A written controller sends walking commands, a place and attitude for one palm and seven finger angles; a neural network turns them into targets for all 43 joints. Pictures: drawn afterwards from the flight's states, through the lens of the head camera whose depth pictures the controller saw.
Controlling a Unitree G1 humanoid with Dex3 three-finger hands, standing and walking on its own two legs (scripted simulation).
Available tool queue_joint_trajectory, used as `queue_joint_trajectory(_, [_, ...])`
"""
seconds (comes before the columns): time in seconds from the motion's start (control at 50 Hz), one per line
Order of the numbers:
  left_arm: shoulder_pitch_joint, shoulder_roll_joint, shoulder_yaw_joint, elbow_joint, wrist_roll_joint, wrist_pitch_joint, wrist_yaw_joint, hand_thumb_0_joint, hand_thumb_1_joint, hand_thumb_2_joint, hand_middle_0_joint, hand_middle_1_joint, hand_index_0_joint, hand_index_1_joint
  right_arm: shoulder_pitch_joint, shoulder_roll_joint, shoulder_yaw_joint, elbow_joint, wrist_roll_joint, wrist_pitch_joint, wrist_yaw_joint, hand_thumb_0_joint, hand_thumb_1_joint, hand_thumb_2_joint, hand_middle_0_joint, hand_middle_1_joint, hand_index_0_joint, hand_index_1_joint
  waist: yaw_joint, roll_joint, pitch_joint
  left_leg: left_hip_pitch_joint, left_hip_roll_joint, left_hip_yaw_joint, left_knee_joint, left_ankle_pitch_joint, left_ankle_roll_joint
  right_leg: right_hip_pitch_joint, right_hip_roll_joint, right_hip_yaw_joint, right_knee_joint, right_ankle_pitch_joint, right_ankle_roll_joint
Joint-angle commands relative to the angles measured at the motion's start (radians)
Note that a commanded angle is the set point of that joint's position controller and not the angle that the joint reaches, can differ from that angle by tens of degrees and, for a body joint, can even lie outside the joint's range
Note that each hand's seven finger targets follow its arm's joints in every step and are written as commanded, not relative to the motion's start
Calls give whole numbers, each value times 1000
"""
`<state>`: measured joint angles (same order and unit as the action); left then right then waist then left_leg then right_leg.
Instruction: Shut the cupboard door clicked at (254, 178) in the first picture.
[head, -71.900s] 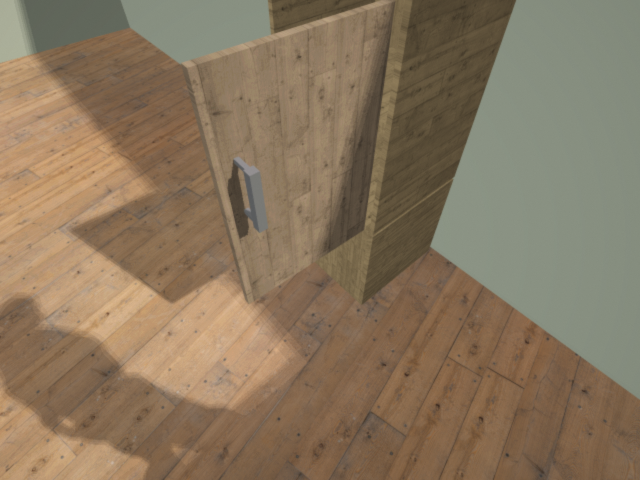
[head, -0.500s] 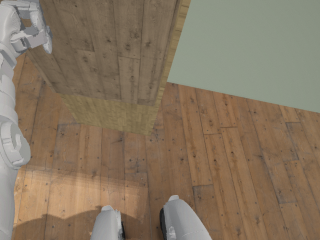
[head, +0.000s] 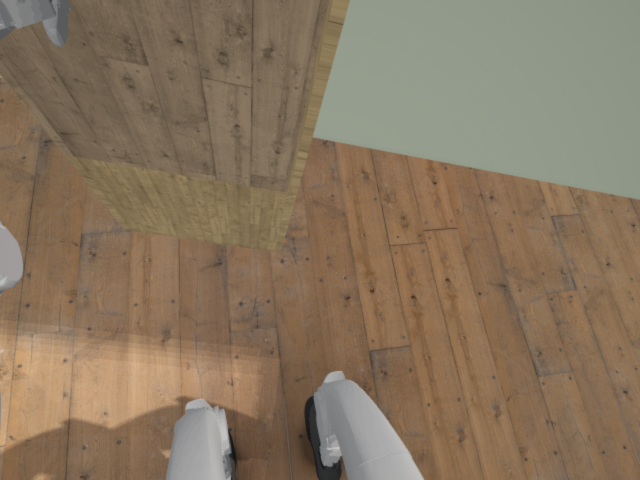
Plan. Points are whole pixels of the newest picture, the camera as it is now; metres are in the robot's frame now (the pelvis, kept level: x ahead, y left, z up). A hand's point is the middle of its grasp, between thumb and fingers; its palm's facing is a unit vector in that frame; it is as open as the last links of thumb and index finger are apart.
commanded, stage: pull the fist back off the door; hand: left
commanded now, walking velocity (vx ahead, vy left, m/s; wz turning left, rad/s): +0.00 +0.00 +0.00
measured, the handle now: out of the picture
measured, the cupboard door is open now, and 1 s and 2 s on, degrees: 0 0 0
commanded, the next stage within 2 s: draw the hand back to the body in 0.92 s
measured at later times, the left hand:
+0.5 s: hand out of the picture +0.59 +0.15 +0.13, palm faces +0.15 -0.99 -0.02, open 3.1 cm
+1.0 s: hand (72, 67) +0.52 +0.15 +0.12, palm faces +0.14 -0.99 -0.01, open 3.1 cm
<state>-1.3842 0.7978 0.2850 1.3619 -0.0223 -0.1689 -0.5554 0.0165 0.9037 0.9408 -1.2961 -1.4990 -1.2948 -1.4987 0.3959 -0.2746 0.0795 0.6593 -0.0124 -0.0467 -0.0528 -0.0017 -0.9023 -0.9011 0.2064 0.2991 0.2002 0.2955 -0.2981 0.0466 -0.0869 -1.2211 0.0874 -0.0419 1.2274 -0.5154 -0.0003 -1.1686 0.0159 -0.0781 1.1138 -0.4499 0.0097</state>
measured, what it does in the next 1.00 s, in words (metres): stands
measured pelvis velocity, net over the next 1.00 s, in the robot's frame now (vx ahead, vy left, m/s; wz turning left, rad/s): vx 0.03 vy -0.01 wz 0.04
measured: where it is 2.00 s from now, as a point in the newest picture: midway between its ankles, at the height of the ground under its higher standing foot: (276, 470)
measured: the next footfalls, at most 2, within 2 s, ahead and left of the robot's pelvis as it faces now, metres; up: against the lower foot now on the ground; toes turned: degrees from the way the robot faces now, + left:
none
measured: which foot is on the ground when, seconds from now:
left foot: down 0.00-1.00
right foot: down 0.00-1.00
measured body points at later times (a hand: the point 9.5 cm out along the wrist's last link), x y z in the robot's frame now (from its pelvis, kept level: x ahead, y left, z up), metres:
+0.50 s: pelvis -0.01 -0.01 +0.02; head +0.16 +0.01 +0.44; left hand +0.57 +0.20 +0.13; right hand -0.06 -0.25 -0.08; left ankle +0.02 +0.11 -0.63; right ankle +0.03 -0.13 -0.63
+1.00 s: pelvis +0.03 -0.01 +0.04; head +0.13 +0.01 +0.48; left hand +0.51 +0.21 +0.12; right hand +0.07 -0.27 -0.07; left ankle +0.02 +0.12 -0.63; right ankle +0.03 -0.13 -0.63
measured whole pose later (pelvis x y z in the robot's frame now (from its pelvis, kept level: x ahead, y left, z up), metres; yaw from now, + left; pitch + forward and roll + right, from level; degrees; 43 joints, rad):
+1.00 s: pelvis +0.03 -0.01 +0.04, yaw +2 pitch +20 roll -2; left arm -0.87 0.32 0.31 1.13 -0.04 -0.41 0.02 0.02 0.90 0.90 -1.30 -1.50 -1.30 -1.50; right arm 0.36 -0.26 -0.01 0.64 -0.04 0.02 0.04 0.00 -0.91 -0.90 0.20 0.30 0.20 0.29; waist -0.16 0.03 -0.14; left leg -0.89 0.06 -0.01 1.01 -0.48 -0.01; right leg -0.86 -0.01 -0.06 0.95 -0.44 0.01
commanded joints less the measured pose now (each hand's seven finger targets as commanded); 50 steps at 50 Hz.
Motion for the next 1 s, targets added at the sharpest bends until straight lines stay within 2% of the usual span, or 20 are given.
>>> queue_joint_trajectory(0.0, [-571, 81, -20, -240, -28, -56, -1, 0, 900, 900, -1300, -1500, -1300, -1500, 223, -215, -82, 3, 2, -24, -12, 0, -900, -900, 200, 300, 200, 300, -68, 302, -595, 621, -31, -53, -72, 494, 31, 73, 50, -4, -103, 277, -40])
queue_joint_trajectory(0.02, [-582, 65, -33, -245, -28, -49, 0, 0, 900, 900, -1300, -1500, -1300, -1500, 220, -216, -82, 11, -1, -26, -11, 0, -900, -900, 200, 300, 200, 300, -72, 311, -597, 626, -31, -54, -69, 490, 30, 66, 50, -7, -106, 274, -42])
queue_joint_trajectory(0.04, [-586, 152, 207, -255, -81, -27, 190, 0, 900, 900, -1300, -1500, -1300, -1500, 303, -189, -64, -29, -23, -27, 1, 0, -900, -900, 200, 300, 200, 300, -14, 337, -615, 565, -18, -68, -98, 490, 27, 132, 37, 9, -125, 282, -37])
queue_joint_trajectory(0.08, [-494, 36, 139, -233, -51, -12, 338, 0, 900, 900, -1300, -1500, -1300, -1500, 291, -181, -71, -35, -27, -26, 36, 0, -900, -900, 200, 300, 200, 300, -16, 299, -615, 566, -18, -80, -116, 482, 16, 128, 36, -2, -110, 265, -33])
queue_joint_trajectory(0.1, [-497, -31, 132, -235, -49, -6, 392, 0, 900, 900, -1300, -1500, -1300, -1500, 301, -179, -83, -28, -41, -21, 45, 0, -900, -900, 200, 300, 200, 300, -38, 252, -586, 564, -14, -82, -123, 463, 16, 109, 36, -8, -121, 255, -23])
queue_joint_trajectory(0.14, [-511, -69, 138, -297, -26, -21, 519, 0, 900, 900, -1300, -1500, -1300, -1500, 310, -177, -92, -36, -58, -15, 69, 0, -900, -900, 200, 300, 200, 300, -27, 244, -582, 553, -24, -79, -145, 410, 13, 128, 33, -4, -137, 225, -18])
queue_joint_trajectory(0.18, [-525, -86, 134, -356, 44, -74, 644, 0, 900, 900, -1300, -1500, -1300, -1500, 311, -168, -97, -32, -82, -17, 91, 0, -900, -900, 200, 300, 200, 300, -25, 254, -601, 562, -29, -81, -140, 399, 13, 115, 31, -3, -132, 212, -18])
queue_joint_trajectory(0.22, [-510, -95, 83, -325, 123, -113, 692, 0, 900, 900, -1300, -1500, -1300, -1500, 315, -168, -102, -16, -91, -8, 109, 0, -900, -900, 200, 300, 200, 300, -39, 262, -581, 571, -30, -76, -153, 373, 10, 105, 28, -2, -140, 191, -20])
queue_joint_trajectory(0.26, [-498, -80, 64, -299, 161, -141, 690, 0, 900, 900, -1300, -1500, -1300, -1500, 313, -173, -106, -17, -89, 0, 120, 0, -900, -900, 200, 300, 200, 300, -43, 244, -561, 549, -38, -62, -175, 314, 14, 143, 29, 7, -166, 167, -25])
queue_joint_trajectory(0.32, [-490, -66, 63, -241, 142, -153, 640, 0, 900, 900, -1300, -1500, -1300, -1500, 295, -176, -104, -24, -76, 9, 113, 0, -900, -900, 200, 300, 200, 300, -47, 215, -530, 501, -50, -46, -198, 244, 21, 198, 31, 22, -197, 148, -26])
queue_joint_trajectory(0.38, [-434, 11, 142, -226, 94, -162, 596, 0, 900, 900, -1300, -1500, -1300, -1500, 293, -183, -100, -36, -67, 13, 100, 0, -900, -900, 200, 300, 200, 300, -17, 176, -546, 473, -54, -36, -221, 236, 27, 285, 32, 33, -214, 157, -28])
queue_joint_trajectory(0.42, [-365, -13, 138, -223, 67, -170, 576, 0, 900, 900, -1300, -1500, -1300, -1500, 282, -174, -97, -51, -61, 14, 96, 0, -900, -900, 200, 300, 200, 300, 1, 151, -539, 450, -57, -21, -230, 255, 29, 338, 31, 40, -224, 186, -23])
queue_joint_trajectory(0.5, [-222, 4, 181, -247, 52, -202, 571, 0, 900, 900, -1300, -1500, -1300, -1500, 281, -169, -101, -66, -56, 22, 92, 0, -900, -900, 200, 300, 200, 300, 45, 100, -547, 428, -58, 2, -242, 293, 33, 420, 30, 51, -226, 249, -19])
queue_joint_trajectory(0.6, [-64, -60, 185, -370, 20, -250, 571, 0, 900, 900, -1300, -1500, -1300, -1500, 274, -161, -125, -78, -49, 36, 96, 0, -900, -900, 200, 300, 200, 300, 98, 94, -597, 508, -63, 26, -267, 408, 25, 518, 31, 52, -228, 395, -19])
queue_joint_trajectory(0.64, [-36, -128, 149, -403, 1, -261, 565, 0, 900, 900, -1300, -1500, -1300, -1500, 265, -157, -134, -73, -44, 39, 97, 0, -900, -900, 200, 300, 200, 300, 95, 78, -562, 526, -66, 35, -279, 404, 24, 522, 32, 49, -244, 405, -16])
queue_joint_trajectory(0.74, [-23, -198, 109, -518, -27, -310, 562, 0, 900, 900, -1300, -1500, -1300, -1500, 237, -153, -152, -56, -37, 42, 91, 0, -900, -900, 200, 300, 200, 300, 99, 102, -552, 635, -65, 30, -290, 459, 16, 500, 33, 40, -248, 437, -18])
queue_joint_trajectory(0.8, [51, -253, 80, -544, -36, -329, 563, 0, 900, 900, -1300, -1500, -1300, -1500, 216, -145, -158, -52, -33, 43, 90, 0, -900, -900, 200, 300, 200, 300, 114, 114, -550, 692, -65, 29, -292, 525, 10, 499, 32, 34, -244, 476, -21])
queue_joint_trajectory(0.84, [58, -303, 33, -533, -34, -329, 562, 0, 900, 900, -1300, -1500, -1300, -1500, 198, -140, -157, -46, -28, 47, 90, 0, -900, -900, 200, 300, 200, 300, 104, 107, -506, 702, -62, 25, -297, 529, 6, 472, 30, 28, -246, 464, -21])
queue_joint_trajectory(0.92, [32, -310, 21, -430, -18, -308, 578, 0, 900, 900, -1300, -1500, -1300, -1500, 173, -142, -153, -38, -25, 56, 85, 0, -900, -900, 200, 300, 200, 300, 87, 64, -401, 638, -67, 18, -310, 438, 7, 442, 23, 29, -253, 399, -21])
queue_joint_trajectory(0.98, [3, -312, 32, -450, -25, -323, 590, 0, 900, 900, -1300, -1500, -1300, -1500, 159, -142, -154, -47, -29, 54, 80, 0, -900, -900, 200, 300, 200, 300, 95, 70, -444, 669, -70, 15, -305, 462, 7, 443, 20, 33, -242, 407, -24])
